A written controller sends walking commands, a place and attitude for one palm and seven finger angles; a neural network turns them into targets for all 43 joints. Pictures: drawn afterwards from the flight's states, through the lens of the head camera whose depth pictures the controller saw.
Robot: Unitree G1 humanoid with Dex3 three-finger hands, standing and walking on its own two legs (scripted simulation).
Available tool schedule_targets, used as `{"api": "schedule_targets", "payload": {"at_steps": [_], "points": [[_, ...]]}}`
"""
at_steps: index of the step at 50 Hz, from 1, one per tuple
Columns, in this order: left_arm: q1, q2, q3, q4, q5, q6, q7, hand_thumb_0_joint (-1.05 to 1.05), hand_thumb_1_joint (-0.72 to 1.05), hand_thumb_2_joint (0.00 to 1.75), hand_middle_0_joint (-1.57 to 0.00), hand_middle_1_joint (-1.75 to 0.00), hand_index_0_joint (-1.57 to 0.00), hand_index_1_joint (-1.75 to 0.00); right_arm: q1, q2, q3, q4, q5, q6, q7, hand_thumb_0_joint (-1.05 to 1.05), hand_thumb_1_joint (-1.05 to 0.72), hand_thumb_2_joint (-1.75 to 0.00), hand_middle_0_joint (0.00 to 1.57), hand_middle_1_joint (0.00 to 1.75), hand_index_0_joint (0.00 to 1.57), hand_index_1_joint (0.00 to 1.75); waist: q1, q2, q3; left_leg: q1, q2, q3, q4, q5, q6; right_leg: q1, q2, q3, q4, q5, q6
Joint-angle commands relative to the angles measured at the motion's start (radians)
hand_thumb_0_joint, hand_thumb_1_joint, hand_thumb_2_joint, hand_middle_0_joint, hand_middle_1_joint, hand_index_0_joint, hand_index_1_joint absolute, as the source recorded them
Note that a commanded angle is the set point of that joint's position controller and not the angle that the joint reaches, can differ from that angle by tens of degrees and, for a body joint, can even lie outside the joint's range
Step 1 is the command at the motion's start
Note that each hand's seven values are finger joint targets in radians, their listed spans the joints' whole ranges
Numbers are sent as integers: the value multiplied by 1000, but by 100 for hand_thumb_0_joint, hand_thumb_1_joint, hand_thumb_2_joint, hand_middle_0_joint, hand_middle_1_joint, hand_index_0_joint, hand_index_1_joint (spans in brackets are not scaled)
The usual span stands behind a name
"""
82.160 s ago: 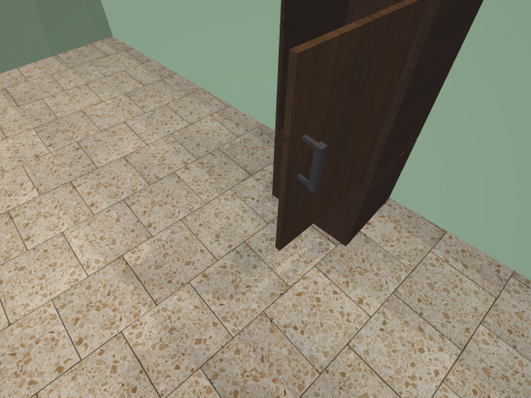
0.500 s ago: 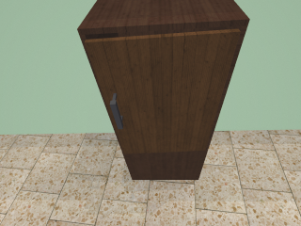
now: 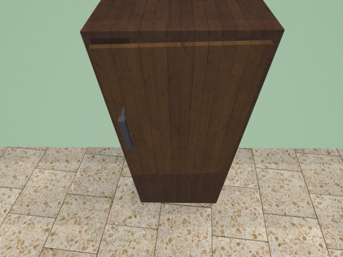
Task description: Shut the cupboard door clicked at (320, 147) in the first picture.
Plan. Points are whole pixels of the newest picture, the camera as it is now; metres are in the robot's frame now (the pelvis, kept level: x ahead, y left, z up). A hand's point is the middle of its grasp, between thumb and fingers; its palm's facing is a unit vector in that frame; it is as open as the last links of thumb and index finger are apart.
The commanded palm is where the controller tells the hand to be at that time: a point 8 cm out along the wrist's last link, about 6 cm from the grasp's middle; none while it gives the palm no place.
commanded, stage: look again from close up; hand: left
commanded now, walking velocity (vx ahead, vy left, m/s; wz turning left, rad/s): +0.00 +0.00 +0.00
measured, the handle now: (126, 129) +0.46 +0.17 -0.01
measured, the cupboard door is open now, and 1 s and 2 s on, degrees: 2 2 2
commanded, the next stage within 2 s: raise the hand and make a fist in 0.28 s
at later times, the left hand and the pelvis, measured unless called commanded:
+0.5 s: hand (107, 255) +0.15 +0.17 -0.10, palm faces +0.26 -0.95 -0.20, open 7.3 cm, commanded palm +0.12 +0.22 -0.07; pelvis +0.02 -0.03 -0.01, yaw +2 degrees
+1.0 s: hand (100, 248) +0.15 +0.17 -0.04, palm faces +0.06 -1.00 -0.04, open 5.2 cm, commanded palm +0.12 +0.22 -0.05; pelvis -0.05 -0.02 -0.11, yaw +3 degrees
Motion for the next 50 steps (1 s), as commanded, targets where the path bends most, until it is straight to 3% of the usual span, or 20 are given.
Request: {"api": "schedule_targets", "payload": {"at_steps": [1, 18, 19, 20, 21, 22, 23, 24, 25, 26, 29, 31, 33, 34, 36, 38, 42, 45, 48, 50], "points": [[37, 104, 19, -27, -4, -25, 3, 0, 90, 90, -20, -30, -20, -30, 46, -95, -20, -25, -1, -18, -6, 0, -90, -90, 20, 30, 20, 30, 3, -22, -5, -30, 151, -146, -92, 108, -12, 35, -88, 97, -66, 112, -39], [49, 106, 24, -2, -3, -36, 7, 0, 90, 90, -20, -30, -20, -30, 29, -80, -21, 12, -1, -16, -13, 0, -90, -90, 20, 30, 20, 30, 4, -29, -8, 7, 151, -127, -62, 172, -23, 72, -98, 100, -76, 252, -50], [155, 121, 33, 40, 5, -50, 48, 0, 90, 90, -20, -30, -20, -30, -58, -115, -34, -51, 10, -18, -2, 0, -90, -90, 20, 30, 20, 30, 41, -152, -2, -88, 174, -90, 158, 205, -48, 100, -153, 119, -40, 652, -1], [-731, 715, 450, -1512, -132, -346, 41, 0, 90, 90, -20, -30, -20, -30, 46, -331, -88, -344, 5, -211, -131, 0, -90, -90, 20, 30, 20, 30, -98, -47, -374, 263, 134, -83, 196, 382, -15, 79, -70, 117, 92, 430, 4], [-75, 189, 40, -1182, -131, -249, 43, 0, 90, 90, -22, -32, -22, -32, -99, -169, -17, -345, 52, -263, -120, 0, -90, -90, 20, 30, 20, 30, -38, 282, -455, 152, 31, -74, 184, 433, -13, 75, 16, 46, 186, 303, -20], [-77, 213, 125, -1206, -176, -210, 85, 0, 90, 90, -24, -34, -24, -34, -123, -199, -17, -332, 35, -288, -106, 0, -90, -90, 20, 30, 20, 30, 24, 305, -424, 143, 53, -82, 121, 482, -41, 47, 11, -6, 78, 205, -34], [166, -66, -13, -958, -186, -114, 64, 0, 90, 90, -25, -36, -25, -36, -121, -139, -23, -318, 51, -300, -75, 0, -90, -90, 20, 30, 20, 30, -16, 149, -250, 23, 65, -105, 89, 396, -42, -10, 3, -39, 55, 166, -17], [-32, 83, 92, -1066, -198, -160, 71, 0, 90, 90, -27, -38, -27, -38, -103, -206, -62, -361, 53, -315, -62, 0, -90, -90, 20, 30, 20, 30, -40, 82, -119, -85, 49, -141, 132, 240, -43, -66, -9, -13, 50, 152, -14], [15, 111, 152, -1008, -189, -208, 53, 0, 90, 90, -29, -40, -29, -40, -100, -203, -78, -391, 38, -318, -57, 0, -90, -90, 20, 30, 20, 30, -46, -34, -58, -179, 39, -140, 167, 156, -39, -144, -15, -25, 59, 91, -7], [82, 97, 181, -889, -195, -266, 22, 0, 90, 90, -31, -42, -31, -42, -114, -200, -84, -398, 29, -321, -50, 0, -90, -90, 20, 30, 20, 30, -32, -215, 13, -286, 23, -128, 222, 49, -38, -222, -24, -3, 55, -13, 17], [406, 13, 221, -717, -261, -468, -141, 0, 90, 90, -36, -48, -36, -48, -137, -174, -105, -483, 16, -325, -9, 0, -90, -90, 20, 30, 20, 30, 59, -416, -38, -528, -2, -142, 356, -23, -63, -231, -40, 48, 202, 7, 26], [458, 11, 222, -771, -298, -615, -277, 0, 90, 90, -40, -52, -40, -52, -157, -180, -118, -534, 13, -323, 20, 0, -90, -90, 20, 30, 20, 30, 85, -344, -177, -595, -18, -123, 452, 0, -75, -197, -47, 71, 327, 161, 18], [416, 74, 247, -812, -294, -721, -401, 0, 90, 90, -44, -56, -44, -56, -164, -186, -126, -570, 16, -321, 48, 0, -90, -90, 20, 30, 20, 30, 88, -137, -280, -631, -27, -115, 547, 33, -79, -210, -63, 109, 431, 263, -3], [397, 123, 281, -881, -293, -733, -427, 0, 90, 90, -46, -58, -46, -58, -182, -189, -128, -607, 17, -315, 50, 0, -90, -90, 20, 30, 20, 30, 99, -18, -331, -647, -31, -101, 584, 36, -71, -228, -64, 127, 458, 228, -12], [290, 171, 307, -1023, -320, -713, -434, 0, 90, 90, -49, -62, -49, -62, -212, -189, -121, -671, 20, -303, 38, 0, -90, -90, 20, 30, 20, 30, 91, 53, -379, -697, -36, -91, 627, -18, -56, -268, -59, 166, 459, 69, -14], [171, 187, 322, -1156, -345, -704, -393, 0, 90, 90, -53, -66, -53, -66, -211, -184, -122, -708, 20, -297, 20, 0, -90, -90, 20, 30, 20, 30, 65, 60, -364, -723, -20, -107, 657, -95, -44, -355, -43, 187, 431, -151, -13], [-51, 163, 228, -1498, -335, -759, -305, 0, 90, 90, -60, -74, -60, -74, -164, -190, -103, -709, 6, -301, -9, 0, -90, -90, 20, 30, 20, 30, -26, 69, -440, -664, 10, -152, 716, -93, -16, -493, 7, 106, 512, -187, -27], [13, 101, 113, -1460, -296, -730, -311, 0, 90, 90, -66, -80, -66, -80, -138, -204, -94, -694, 10, -301, -24, 0, -90, -90, 20, 30, 20, 30, -58, 56, -396, -679, 27, -180, 713, -144, -14, -591, 27, 42, 542, -222, -29], [76, 120, 89, -1328, -282, -589, -350, 0, 90, 90, -71, -86, -71, -86, -126, -217, -81, -706, 30, -283, -40, 0, -90, -90, 20, 30, 20, 30, -61, 13, -337, -742, 24, -188, 688, -243, -16, -581, 25, 39, 496, -338, -20], [183, 140, 122, -1268, -275, -452, -361, 0, 90, 90, -75, -90, -75, -90, -129, -213, -79, -735, 51, -258, -44, 0, -90, -90, 20, 30, 20, 30, -17, -47, -352, -754, 21, -189, 639, -262, -20, -516, 19, 38, 461, -377, -14]]}}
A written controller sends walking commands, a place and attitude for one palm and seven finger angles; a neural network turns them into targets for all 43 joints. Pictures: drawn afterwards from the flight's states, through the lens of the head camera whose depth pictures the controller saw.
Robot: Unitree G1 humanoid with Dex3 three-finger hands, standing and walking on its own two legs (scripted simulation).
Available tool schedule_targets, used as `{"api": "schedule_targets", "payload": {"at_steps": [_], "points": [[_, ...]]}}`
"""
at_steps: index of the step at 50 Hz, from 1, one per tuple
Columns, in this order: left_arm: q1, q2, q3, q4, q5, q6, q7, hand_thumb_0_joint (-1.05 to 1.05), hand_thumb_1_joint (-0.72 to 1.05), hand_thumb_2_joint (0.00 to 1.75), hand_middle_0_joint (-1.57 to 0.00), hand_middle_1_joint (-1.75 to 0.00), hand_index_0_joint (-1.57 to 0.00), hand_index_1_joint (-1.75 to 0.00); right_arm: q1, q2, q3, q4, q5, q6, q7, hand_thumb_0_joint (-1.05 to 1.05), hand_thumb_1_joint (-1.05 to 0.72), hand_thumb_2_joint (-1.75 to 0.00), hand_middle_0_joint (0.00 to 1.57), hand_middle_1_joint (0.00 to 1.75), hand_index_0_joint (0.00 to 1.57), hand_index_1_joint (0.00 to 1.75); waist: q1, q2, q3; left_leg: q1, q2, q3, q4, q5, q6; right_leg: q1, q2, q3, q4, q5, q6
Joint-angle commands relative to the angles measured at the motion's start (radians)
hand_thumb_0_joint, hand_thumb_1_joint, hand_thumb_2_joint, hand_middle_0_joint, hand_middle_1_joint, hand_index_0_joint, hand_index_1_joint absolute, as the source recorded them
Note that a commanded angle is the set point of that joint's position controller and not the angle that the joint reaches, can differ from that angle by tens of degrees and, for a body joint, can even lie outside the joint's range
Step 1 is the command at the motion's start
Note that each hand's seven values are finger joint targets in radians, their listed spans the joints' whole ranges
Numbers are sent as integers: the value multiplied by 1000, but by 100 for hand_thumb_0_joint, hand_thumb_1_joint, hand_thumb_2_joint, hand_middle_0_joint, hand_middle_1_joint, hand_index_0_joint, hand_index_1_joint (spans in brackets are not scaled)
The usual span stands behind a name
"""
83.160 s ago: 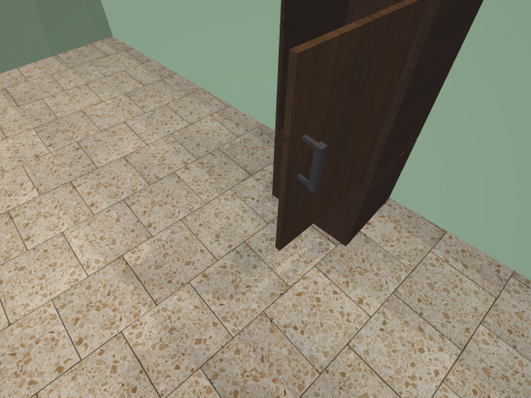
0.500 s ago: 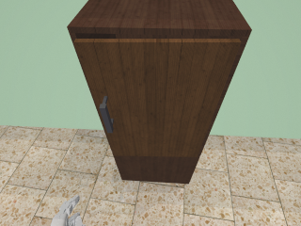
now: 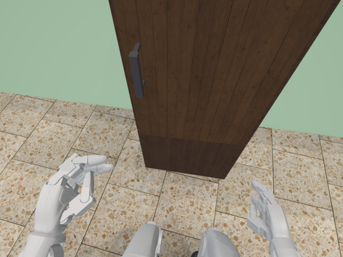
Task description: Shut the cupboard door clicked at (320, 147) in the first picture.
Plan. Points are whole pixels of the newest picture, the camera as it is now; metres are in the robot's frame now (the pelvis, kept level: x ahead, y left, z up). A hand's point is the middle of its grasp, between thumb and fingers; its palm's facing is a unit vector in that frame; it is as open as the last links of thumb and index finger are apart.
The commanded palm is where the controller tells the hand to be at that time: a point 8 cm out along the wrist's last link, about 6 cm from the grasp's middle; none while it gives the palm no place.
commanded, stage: raise the hand and make a fist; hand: left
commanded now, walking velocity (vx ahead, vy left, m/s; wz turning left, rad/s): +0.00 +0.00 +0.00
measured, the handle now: (138, 71) +0.52 +0.16 +0.11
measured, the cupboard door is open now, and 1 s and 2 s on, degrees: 2 2 2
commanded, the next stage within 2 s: bring the fist close to the handle in 1.30 s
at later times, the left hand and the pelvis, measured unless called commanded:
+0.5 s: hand (90, 185) +0.23 +0.19 +0.07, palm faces -0.07 -1.00 -0.02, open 3.3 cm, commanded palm +0.21 +0.26 +0.09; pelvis +0.02 +0.03 +0.03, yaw -2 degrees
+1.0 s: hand (81, 157) +0.27 +0.21 +0.11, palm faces +0.03 -1.00 -0.05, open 3.1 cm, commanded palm +0.24 +0.26 +0.11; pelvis +0.04 +0.02 +0.04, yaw -1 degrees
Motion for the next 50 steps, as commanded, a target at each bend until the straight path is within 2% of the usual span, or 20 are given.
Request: {"api": "schedule_targets", "payload": {"at_steps": [1, 3, 6, 7, 10, 13, 15, 17, 19, 22, 23, 27, 29, 32, 36, 37, 38, 41, 46, 50], "points": [[66, 114, 13, -101, 21, 195, -39, 0, 90, 90, -77, -92, -77, -92, 47, -155, -72, -197, 41, -7, -27, 0, -90, -90, 20, 30, 20, 30, -56, -55, -219, 79, -9, -20, -304, 70, 17, 257, 10, 149, -313, -102, 36], [92, 141, 85, -149, 3, 289, -1, 0, 90, 90, -81, -96, -81, -96, 27, -136, -64, -232, 44, 16, -28, 0, -90, -90, 20, 30, 20, 30, -9, -38, -266, 105, -21, -13, -344, 109, 10, 335, 6, 133, -316, -69, 35], [89, 137, 164, -268, -17, 292, 114, 0, 90, 90, -86, -102, -86, -102, 14, -103, -59, -242, 31, 30, -29, 0, -90, -90, 20, 30, 20, 30, 19, -52, -277, 149, -13, -14, -372, 187, 2, 375, 17, 95, -296, 27, 32], [70, 137, 176, -280, -18, 264, 154, 0, 90, 90, -88, -104, -88, -104, 7, -97, -52, -234, 24, 28, -32, 0, -90, -90, 20, 30, 20, 30, 19, -62, -254, 145, -10, -20, -373, 201, 1, 366, 26, 82, -283, 48, 27], [29, 96, 108, -292, 17, 135, 207, 0, 90, 90, -93, -110, -93, -110, 55, -104, -49, -197, 3, 8, -18, 0, -90, -90, 20, 30, 20, 30, -31, -13, -204, 155, 0, -26, -358, 217, -6, 273, 25, 66, -251, 80, 22], [4, 69, 5, -253, 52, 50, 163, 0, 90, 90, -99, -116, -99, -116, 73, -135, -52, -175, -6, -12, -8, 0, -90, -90, 20, 30, 20, 30, -78, 27, -161, 150, 5, -37, -340, 166, -8, 179, 23, 62, -233, 40, 17], [11, 61, -41, -229, 54, 45, 109, 0, 90, 90, -102, -120, -102, -120, 87, -155, -55, -177, 2, -22, -7, 0, -90, -90, 20, 30, 20, 30, -94, 37, -150, 157, 6, -50, -353, 114, -11, 161, 22, 63, -242, 11, 16], [20, 76, -47, -218, 48, 80, 67, 0, 90, 90, -106, -124, -106, -124, 93, -167, -59, -191, 13, -27, -13, 0, -90, -90, 20, 30, 20, 30, -91, 35, -157, 172, 4, -62, -378, 99, -8, 192, 23, 67, -258, 14, 14], [29, 137, 16, -252, 41, 120, 59, 0, 90, 90, -110, -128, -110, -128, 101, -170, -64, -206, 20, -21, -19, 0, -90, -90, 20, 30, 20, 30, -67, 43, -206, 197, 1, -62, -399, 122, -10, 238, 22, 69, -272, 35, 16], [30, 214, 141, -318, 25, 158, 108, 0, 90, 90, -115, -134, -115, -134, 94, -155, -64, -220, 17, 2, -29, 0, -90, -90, 20, 30, 20, 30, -23, 63, -254, 238, -2, -56, -422, 210, -19, 306, 33, 56, -266, 98, 12], [40, 177, 133, -338, 14, 160, 125, 0, 90, 90, -117, -136, -117, -136, 95, -143, -58, -230, 15, 11, -28, 0, -90, -90, 20, 30, 20, 30, -20, 74, -251, 256, -3, -53, -430, 253, -26, 323, 32, 47, -263, 129, 11], [46, 119, 102, -338, 10, 148, 173, 0, 90, 90, -124, -144, -124, -144, 114, -135, -53, -224, 5, 32, -16, 0, -90, -90, 20, 30, 20, 30, -38, 91, -237, 301, 6, -45, -402, 418, -39, 318, 41, 34, -254, 238, 14], [49, 70, 33, -280, 29, 153, 156, 0, 90, 90, -128, -148, -128, -148, 127, -144, -56, -215, 5, 39, -7, 0, -90, -90, 20, 30, 20, 30, -71, 59, -192, 303, 16, -46, -388, 441, -44, 279, 40, 29, -258, 250, 21], [16, 69, -14, -197, 48, 188, 95, 0, 90, 90, -130, -150, -130, -150, 135, -165, -55, -216, 8, 46, -6, 0, -90, -90, 20, 30, 20, 30, -98, 14, -136, 266, 14, -52, -392, 371, -34, 269, 40, 36, -282, 219, 22], [-51, 165, 73, -228, 33, 222, 51, 0, 90, 90, -130, -150, -130, -150, 136, -165, -52, -235, 16, 46, -21, 0, -90, -90, 20, 30, 20, 30, -76, -1, -202, 273, 2, -36, -406, 317, -20, 342, 35, 57, -313, 217, 20], [-74, 200, 119, -263, 21, 217, 57, 0, 90, 90, -130, -150, -130, -150, 125, -162, -50, -233, 15, 45, -25, 0, -90, -90, 20, 30, 20, 30, -59, 36, -221, 285, -2, -34, -407, 343, -23, 366, 37, 59, -308, 237, 15], [-80, 210, 145, -293, 12, 209, 63, 0, 90, 90, -130, -150, -130, -150, 123, -152, -46, -237, 14, 45, -25, 0, -90, -90, 20, 30, 20, 30, -46, 49, -264, 306, -4, -30, -412, 366, -24, 394, 34, 61, -307, 256, 14], [-69, 188, 168, -323, -19, 177, 92, 0, 90, 90, -130, -150, -130, -150, 120, -132, -38, -229, 13, 44, -25, 0, -90, -90, 20, 30, 20, 30, -31, 75, -275, 334, -3, -24, -415, 435, -34, 420, 37, 58, -302, 311, 14], [-57, 110, 78, -193, -9, 194, 75, 0, 90, 90, -130, -150, -130, -150, 128, -150, -40, -202, 14, 45, -16, 0, -90, -90, 20, 30, 20, 30, -77, 35, -178, 291, 0, -21, -410, 376, -24, 373, 35, 55, -324, 279, 22], [-41, 131, 74, -140, -3, 248, 23, 0, 90, 90, -130, -150, -130, -150, 135, -167, -52, -214, 22, 45, -19, 0, -90, -90, 20, 30, 20, 30, -73, -15, -187, 274, -6, -13, -415, 355, -12, 405, 26, 71, -350, 277, 27]]}}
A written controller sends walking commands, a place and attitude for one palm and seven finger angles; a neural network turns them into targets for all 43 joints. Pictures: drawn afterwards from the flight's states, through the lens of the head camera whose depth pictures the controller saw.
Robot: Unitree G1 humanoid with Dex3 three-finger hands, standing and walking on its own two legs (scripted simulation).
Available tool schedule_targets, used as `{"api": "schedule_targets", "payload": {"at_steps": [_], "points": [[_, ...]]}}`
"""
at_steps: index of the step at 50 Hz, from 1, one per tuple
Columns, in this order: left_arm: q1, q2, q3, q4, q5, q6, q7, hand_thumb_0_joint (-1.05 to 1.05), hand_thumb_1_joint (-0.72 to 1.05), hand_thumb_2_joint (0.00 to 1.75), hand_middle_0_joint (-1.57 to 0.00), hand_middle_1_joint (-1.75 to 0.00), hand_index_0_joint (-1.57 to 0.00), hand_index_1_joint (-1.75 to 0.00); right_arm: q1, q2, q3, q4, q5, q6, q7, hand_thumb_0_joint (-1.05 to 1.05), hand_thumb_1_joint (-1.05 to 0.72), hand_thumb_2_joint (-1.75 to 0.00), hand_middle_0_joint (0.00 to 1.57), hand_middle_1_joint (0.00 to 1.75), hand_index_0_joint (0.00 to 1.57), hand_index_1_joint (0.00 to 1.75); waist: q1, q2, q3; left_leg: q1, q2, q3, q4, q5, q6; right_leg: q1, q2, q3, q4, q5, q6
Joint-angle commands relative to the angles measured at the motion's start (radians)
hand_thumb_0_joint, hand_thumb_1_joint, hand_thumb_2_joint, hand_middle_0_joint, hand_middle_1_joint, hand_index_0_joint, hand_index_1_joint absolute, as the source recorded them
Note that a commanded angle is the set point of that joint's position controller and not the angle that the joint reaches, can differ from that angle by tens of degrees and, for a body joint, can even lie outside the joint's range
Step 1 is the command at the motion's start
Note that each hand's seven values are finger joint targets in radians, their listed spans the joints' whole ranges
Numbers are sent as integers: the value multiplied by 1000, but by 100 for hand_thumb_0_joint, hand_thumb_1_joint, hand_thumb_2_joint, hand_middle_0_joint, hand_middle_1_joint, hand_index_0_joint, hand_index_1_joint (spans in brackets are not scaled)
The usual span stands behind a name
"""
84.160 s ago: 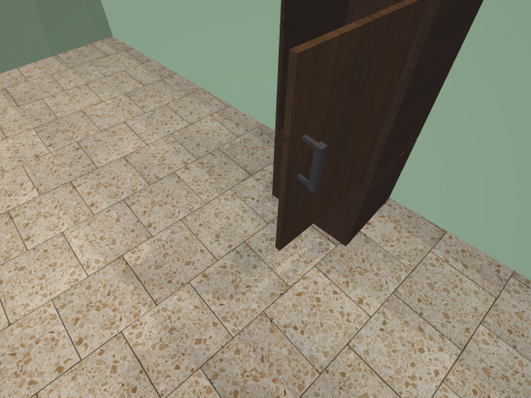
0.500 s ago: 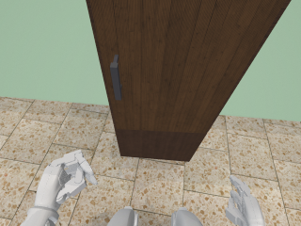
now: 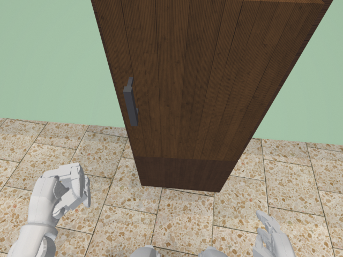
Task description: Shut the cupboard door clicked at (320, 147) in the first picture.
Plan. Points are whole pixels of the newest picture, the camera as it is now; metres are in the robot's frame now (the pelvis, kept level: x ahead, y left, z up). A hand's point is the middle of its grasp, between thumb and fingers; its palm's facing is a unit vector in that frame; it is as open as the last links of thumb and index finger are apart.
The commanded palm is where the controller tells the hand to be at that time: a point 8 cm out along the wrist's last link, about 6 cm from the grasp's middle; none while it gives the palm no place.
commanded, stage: raise the hand and make a fist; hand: left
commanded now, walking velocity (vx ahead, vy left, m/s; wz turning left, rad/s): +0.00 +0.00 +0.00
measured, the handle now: (132, 102) +0.48 +0.14 +0.07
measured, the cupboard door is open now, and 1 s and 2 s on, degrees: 2 2 2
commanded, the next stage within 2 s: bring the fist close to the handle in 0.30 s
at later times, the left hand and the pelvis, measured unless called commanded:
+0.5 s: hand (97, 200) +0.22 +0.17 +0.06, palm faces +0.01 -1.00 -0.04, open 3.1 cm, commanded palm +0.22 +0.22 +0.07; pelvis -0.01 -0.01 +0.00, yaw +0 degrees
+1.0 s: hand (120, 164) +0.30 +0.14 +0.06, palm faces -0.01 -1.00 -0.04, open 3.1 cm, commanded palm +0.29 +0.18 +0.07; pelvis -0.01 -0.01 +0.00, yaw -1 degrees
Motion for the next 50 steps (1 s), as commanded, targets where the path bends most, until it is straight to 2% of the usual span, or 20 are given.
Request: {"api": "schedule_targets", "payload": {"at_steps": [1, 5, 7, 10, 15, 18, 20, 21, 22, 26, 28, 29, 32, 33, 38, 40, 42, 47, 49, 50], "points": [[-18, 107, 26, -142, -5, -8, -52, 0, 90, 90, -130, -150, -130, -150, -28, -143, -74, -170, 6, -54, -12, 0, -90, -90, 20, 30, 20, 30, -14, -34, -185, 53, -2, -37, -189, 320, -36, 207, 15, 43, -127, 236, -10], [-41, 148, 106, -228, -24, -59, -13, 0, 90, 90, -130, -150, -130, -150, -40, -118, -70, -174, 0, -56, -15, 0, -90, -90, 20, 30, 20, 30, 20, -15, -238, 70, -6, -28, -192, 365, -37, 267, 15, 55, -111, 286, -14], [-64, 163, 125, -253, -26, -98, 14, 0, 90, 90, -130, -150, -130, -150, -43, -114, -66, -167, -7, -57, -16, 0, -90, -90, 20, 30, 20, 30, 22, -3, -232, 57, -7, -27, -184, 364, -36, 263, 17, 59, -104, 286, -17], [-48, 95, 64, -196, -19, -130, 20, 0, 90, 90, -130, -150, -130, -150, -44, -114, -67, -148, -7, -59, -6, 0, -90, -90, 20, 30, 20, 30, -4, 4, -179, 37, -6, -21, -168, 324, -37, 205, 14, 61, -102, 257, -13], [-17, 84, 5, -127, -3, -73, -38, 0, 90, 90, -130, -150, -130, -150, -37, -138, -74, -157, 3, -52, -4, 0, -90, -90, 20, 30, 20, 30, -20, -10, -160, 22, -7, -19, -173, 265, -28, 193, 9, 76, -138, 188, -9], [-40, 129, 50, -164, -12, -50, -47, 0, 90, 90, -130, -150, -130, -150, -38, -134, -75, -171, 6, -47, -12, 0, -90, -90, 20, 30, 20, 30, -11, -54, -198, 19, -10, -16, -169, 272, -21, 244, 3, 95, -152, 193, -3], [-63, 139, 77, -197, -22, -64, -32, 0, 90, 90, -130, -150, -130, -150, -51, -124, -69, -174, 5, -47, -17, 0, -90, -90, 20, 30, 20, 30, 0, -43, -201, 17, -11, -15, -169, 270, -23, 257, 2, 105, -154, 181, -4], [-131, 121, 58, -218, -22, -79, -21, 0, 90, 90, -130, -150, -130, -150, -57, -119, -63, -171, 2, -50, -18, 0, -90, -90, 20, 30, 20, 30, -11, -23, -192, 17, -12, -16, -165, 257, -23, 236, 3, 102, -151, 167, -4], [-203, 149, 81, -218, -20, -94, -3, 0, 90, 90, -130, -150, -130, -150, -58, -121, -63, -156, -1, -53, -23, 0, -90, -90, 20, 30, 20, 30, -21, -17, -176, 9, -7, -20, -154, 244, -22, 207, 8, 99, -142, 144, -7], [-334, 81, 14, -88, 7, -122, 23, 0, 90, 90, -130, -150, -130, -150, -63, -122, -57, -113, -2, -69, -21, 0, -90, -90, 20, 30, 20, 30, -48, -14, -128, -11, -4, -32, -146, 156, -26, 109, 11, 91, -134, 37, -7], [-364, 72, -19, -49, 20, -104, 8, 0, 90, 90, -130, -150, -130, -150, -57, -131, -61, -106, 1, -73, -20, 0, -90, -90, 20, 30, 20, 30, -49, 0, -172, 5, -5, -35, -151, 168, -23, 123, 8, 88, -129, 61, -8], [-332, 59, -35, -35, 20, -83, -3, 0, 90, 90, -130, -150, -130, -150, -50, -131, -63, -111, 2, -73, -17, 0, -90, -90, 20, 30, 20, 30, -35, 11, -199, 17, -8, -30, -159, 191, -23, 155, 6, 90, -131, 95, -9], [-313, 101, -12, -9, 30, -12, -15, 0, 90, 90, -130, -150, -130, -150, -30, -142, -67, -123, 7, -59, -18, 0, -90, -90, 20, 30, 20, 30, -18, -13, -267, 45, -7, -29, -179, 273, -20, 232, 6, 80, -128, 204, -8], [-365, 102, -16, -37, 35, 1, -11, 0, 90, 90, -130, -150, -130, -150, -38, -137, -64, -124, 7, -53, -16, 0, -90, -90, 20, 30, 20, 30, -18, 7, -284, 57, -8, -26, -184, 301, -20, 248, 2, 81, -124, 243, -6], [-409, 108, 57, -39, 31, -16, 80, 0, 90, 90, -130, -150, -130, -150, -47, -115, -60, -123, -4, -33, -9, 0, -90, -90, 20, 30, 20, 30, 6, -40, -278, 68, -5, -21, -205, 359, -30, 290, 6, 69, -114, 315, -8], [-414, 51, 6, -14, 41, -42, 103, 0, 90, 90, -130, -150, -130, -150, -48, -111, -60, -114, -7, -31, 2, 0, -90, -90, 20, 30, 20, 30, -6, -31, -244, 74, -4, -14, -202, 352, -31, 256, 5, 65, -114, 314, -7], [-439, 51, -7, 47, 60, -58, 112, 0, 90, 90, -130, -150, -130, -150, -40, -121, -63, -99, -8, -23, 8, 0, -90, -90, 20, 30, 20, 30, -20, -52, -200, 48, -2, -16, -203, 325, -30, 234, 5, 65, -121, 281, -9], [-549, 27, -79, 97, 97, -66, 83, 0, 90, 90, -130, -150, -130, -150, -27, -132, -73, -84, -6, -10, 13, 0, -90, -90, 20, 30, 20, 30, -46, -28, -215, 71, 1, -18, -201, 309, -27, 202, 3, 70, -123, 266, -12], [-598, 13, -95, 83, 94, -68, 78, 0, 90, 90, -130, -150, -130, -150, -32, -129, -76, -82, -3, -10, 11, 0, -90, -90, 20, 30, 20, 30, -42, 1, -255, 102, 2, -19, -202, 320, -29, 204, 2, 70, -120, 273, -12], [-643, 21, -84, 79, 88, -70, 85, 0, 90, 90, -130, -150, -130, -150, -31, -128, -75, -76, -3, -9, 8, 0, -90, -90, 20, 30, 20, 30, -45, -16, -265, 107, 4, -24, -204, 311, -29, 201, 2, 67, -122, 263, -11]]}}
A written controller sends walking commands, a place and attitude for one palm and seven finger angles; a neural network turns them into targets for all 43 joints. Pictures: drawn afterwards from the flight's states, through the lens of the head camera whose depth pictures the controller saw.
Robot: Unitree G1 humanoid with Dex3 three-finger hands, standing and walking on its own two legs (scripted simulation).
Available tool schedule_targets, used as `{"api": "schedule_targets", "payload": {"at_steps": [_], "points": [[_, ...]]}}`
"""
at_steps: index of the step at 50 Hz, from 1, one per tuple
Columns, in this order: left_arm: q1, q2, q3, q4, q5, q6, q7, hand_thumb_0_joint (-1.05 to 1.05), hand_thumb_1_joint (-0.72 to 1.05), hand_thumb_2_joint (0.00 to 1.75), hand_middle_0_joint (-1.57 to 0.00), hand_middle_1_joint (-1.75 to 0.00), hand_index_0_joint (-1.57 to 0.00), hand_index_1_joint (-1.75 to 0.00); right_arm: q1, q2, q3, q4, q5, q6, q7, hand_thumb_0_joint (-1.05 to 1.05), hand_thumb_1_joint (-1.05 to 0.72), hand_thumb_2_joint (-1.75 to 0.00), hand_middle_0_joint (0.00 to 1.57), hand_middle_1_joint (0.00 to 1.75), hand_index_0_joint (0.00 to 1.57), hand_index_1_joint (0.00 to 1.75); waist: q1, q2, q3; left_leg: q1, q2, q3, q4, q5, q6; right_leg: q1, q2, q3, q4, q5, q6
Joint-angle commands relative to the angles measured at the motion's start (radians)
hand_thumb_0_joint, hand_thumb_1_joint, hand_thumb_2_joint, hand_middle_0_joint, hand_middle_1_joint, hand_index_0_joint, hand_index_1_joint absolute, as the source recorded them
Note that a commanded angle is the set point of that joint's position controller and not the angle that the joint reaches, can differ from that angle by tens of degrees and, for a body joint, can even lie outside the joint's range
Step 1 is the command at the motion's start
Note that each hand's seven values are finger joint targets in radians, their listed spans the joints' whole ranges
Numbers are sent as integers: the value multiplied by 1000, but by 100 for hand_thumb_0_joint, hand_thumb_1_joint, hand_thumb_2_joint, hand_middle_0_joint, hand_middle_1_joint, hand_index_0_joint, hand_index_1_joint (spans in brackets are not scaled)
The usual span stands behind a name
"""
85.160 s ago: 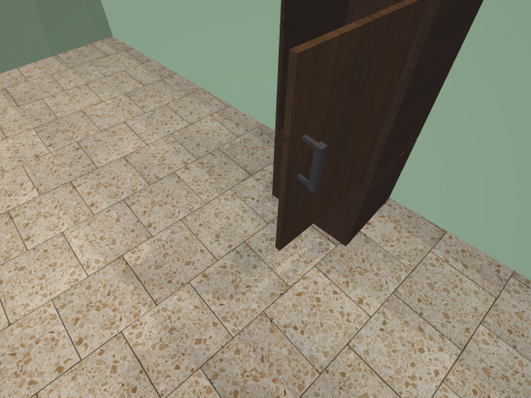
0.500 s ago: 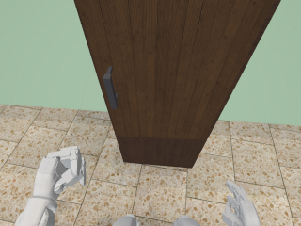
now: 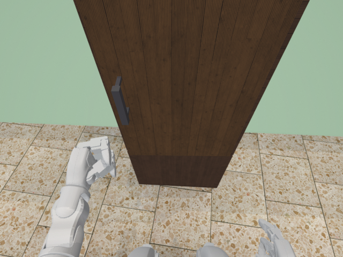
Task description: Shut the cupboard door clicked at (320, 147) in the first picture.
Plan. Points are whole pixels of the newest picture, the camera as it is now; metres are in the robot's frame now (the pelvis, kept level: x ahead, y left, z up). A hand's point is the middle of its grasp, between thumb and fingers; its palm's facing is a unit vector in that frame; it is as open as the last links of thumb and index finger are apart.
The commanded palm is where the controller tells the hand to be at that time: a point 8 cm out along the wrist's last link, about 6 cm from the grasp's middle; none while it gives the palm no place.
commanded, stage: bring the fist close to the handle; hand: left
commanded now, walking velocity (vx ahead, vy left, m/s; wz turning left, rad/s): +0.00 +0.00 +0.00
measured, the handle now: (122, 101) +0.48 +0.16 +0.06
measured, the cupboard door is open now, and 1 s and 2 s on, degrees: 2 2 0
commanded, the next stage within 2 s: push the door shut along its arc in 0.80 s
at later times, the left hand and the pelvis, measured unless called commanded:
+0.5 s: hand (128, 135) +0.38 +0.13 +0.06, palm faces +0.03 -1.00 -0.02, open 3.1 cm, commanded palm +0.35 +0.18 +0.06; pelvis -0.01 -0.01 +0.00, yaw -1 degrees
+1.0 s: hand (121, 136) +0.37 +0.14 +0.06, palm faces +0.00 -1.00 -0.03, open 3.1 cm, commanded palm +0.36 +0.19 +0.06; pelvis -0.01 -0.01 +0.00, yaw -1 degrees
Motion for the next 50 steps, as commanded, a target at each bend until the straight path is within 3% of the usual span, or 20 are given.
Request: {"api": "schedule_targets", "payload": {"at_steps": [1, 5, 6, 7, 10, 11, 15, 20, 22, 26, 29, 33, 34, 35, 36, 39, 43, 46, 49, 50], "points": [[-345, 77, 4, -227, -9, -81, -4, 0, 90, 90, -130, -150, -130, -150, -24, -120, -57, -132, 3, -48, -13, 0, -90, -90, 20, 30, 20, 30, -31, -2, -286, 100, 6, -48, -161, 283, -17, 214, 5, 45, -119, 251, 3], [-441, 117, 66, -131, 0, -96, 48, 0, 90, 90, -130, -150, -130, -150, -31, -114, -52, -102, 0, -39, -17, 0, -90, -90, 20, 30, 20, 30, -26, -41, -291, 66, 3, -44, -161, 245, -15, 222, 2, 54, -121, 219, 6], [-462, 96, 49, -114, 5, -99, 56, 0, 90, 90, -130, -150, -130, -150, -37, -111, -51, -100, -3, -37, -15, 0, -90, -90, 20, 30, 20, 30, -28, -19, -292, 73, 2, -42, -160, 245, -15, 210, 3, 53, -118, 219, 6], [-458, 128, 82, -95, 11, -99, 67, 0, 90, 90, -130, -150, -130, -150, -24, -116, -53, -98, -5, -33, -14, 0, -90, -90, 20, 30, 20, 30, -13, -16, -317, 67, -1, -41, -160, 266, -15, 236, 3, 55, -111, 239, 3], [-424, 87, 52, -29, 23, -89, 68, 0, 90, 90, -130, -150, -130, -150, -14, -112, -58, -99, -6, -17, -1, 0, -90, -90, 20, 30, 20, 30, -10, -18, -347, 89, 2, -27, -164, 321, -20, 263, 2, 55, -112, 313, 4], [-435, 66, 25, -21, 27, -83, 62, 0, 90, 90, -130, -150, -130, -150, -8, -113, -58, -100, -5, -12, 3, 0, -90, -90, 20, 30, 20, 30, -14, -3, -347, 97, 2, -28, -167, 335, -22, 259, 2, 51, -113, 326, 3], [-529, 76, 35, 69, 22, -67, 53, 0, 90, 90, -130, -150, -130, -150, 8, -122, -60, -89, -1, 7, 3, 0, -90, -90, 20, 30, 20, 30, -38, -72, -284, 58, 5, -26, -176, 279, -17, 249, 2, 60, -144, 293, 10], [-721, 107, 74, 127, 22, -120, 78, 0, 90, 90, -130, -150, -130, -150, 9, -117, -57, -64, -4, 11, -5, 0, -90, -90, 20, 30, 20, 30, -56, -85, -294, 37, 0, -23, -167, 226, -11, 243, -2, 77, -154, 246, 14], [-696, 143, 109, 134, 29, -151, 83, 0, 90, 90, -130, -150, -130, -150, 13, -119, -59, -67, -8, 11, -4, 0, -90, -90, 20, 30, 20, 30, -33, -48, -343, 40, -3, -17, -163, 239, -10, 267, -1, 85, -143, 259, 10], [-649, 107, 75, 166, 44, -175, 73, 0, 90, 90, -130, -150, -130, -150, 23, -115, -65, -58, -10, 16, 11, 0, -90, -90, 20, 30, 20, 30, -20, 22, -380, 79, 0, -13, -169, 300, -17, 266, 3, 74, -124, 325, 2], [-635, 86, 57, 192, 36, -156, 59, 0, 90, 90, -130, -150, -130, -150, 39, -122, -71, -59, -8, 25, 16, 0, -90, -90, 20, 30, 20, 30, -37, -28, -366, 71, 2, -11, -174, 301, -13, 271, 5, 72, -139, 336, 9], [-608, 141, 120, 194, 15, -146, 58, 0, 90, 90, -130, -150, -130, -150, 37, -129, -72, -72, -1, 36, 8, 0, -90, -90, 20, 30, 20, 30, -24, -117, -337, 33, -2, -2, -194, 266, -7, 320, 0, 87, -173, 309, 15], [-649, 128, 106, 184, 13, -150, 60, 0, 90, 90, -130, -150, -130, -150, 31, -124, -68, -73, -2, 37, 6, 0, -90, -90, 20, 30, 20, 30, -33, -94, -318, 30, -4, 3, -195, 250, -5, 310, -3, 93, -181, 297, 17], [-669, 148, 127, 189, 13, -160, 65, 0, 90, 90, -130, -150, -130, -150, 34, -124, -69, -64, -2, 38, 4, 0, -90, -90, 20, 30, 20, 30, -33, -120, -314, 22, -3, -2, -195, 234, -6, 307, -3, 93, -182, 273, 17], [-688, 136, 114, 172, 16, -172, 66, 0, 90, 90, -130, -150, -130, -150, 26, -120, -67, -66, -3, 36, 4, 0, -90, -90, 20, 30, 20, 30, -32, -77, -312, 24, -6, 3, -194, 223, -5, 303, -5, 100, -183, 262, 17], [-691, 175, 146, 181, 26, -207, 69, 0, 90, 90, -130, -150, -130, -150, 24, -118, -67, -54, -7, 34, 2, 0, -90, -90, 20, 30, 20, 30, -27, -57, -330, 26, -6, 1, -185, 223, -3, 303, -4, 106, -173, 264, 14], [-687, 142, 103, 210, 27, -214, 36, 0, 90, 90, -130, -150, -130, -150, 22, -119, -67, -49, -7, 30, 3, 0, -90, -90, 20, 30, 20, 30, -39, -19, -339, 34, -6, 1, -178, 216, -5, 283, -4, 105, -169, 260, 12], [-653, 151, 107, 236, 10, -193, 3, 0, 90, 90, -130, -150, -130, -150, 25, -127, -69, -52, -1, 33, 4, 0, -90, -90, 20, 30, 20, 30, -36, -39, -335, 33, -5, 0, -183, 218, -6, 291, -3, 105, -179, 259, 11], [-792, 131, 62, 276, 5, -170, -26, 0, 90, 90, -130, -150, -130, -150, 30, -130, -65, -39, 6, 32, -5, 0, -90, -90, 20, 30, 20, 30, -77, -44, -288, 33, 0, -14, -182, 188, -5, 234, -1, 93, -178, 230, 15], [-844, 164, 88, 298, 3, -169, -29, 0, 90, 90, -130, -150, -130, -150, 36, -135, -64, -30, 7, 32, -9, 0, -90, -90, 20, 30, 20, 30, -82, -69, -271, 21, 2, -23, -182, 168, -5, 222, -1, 93, -181, 202, 15]]}}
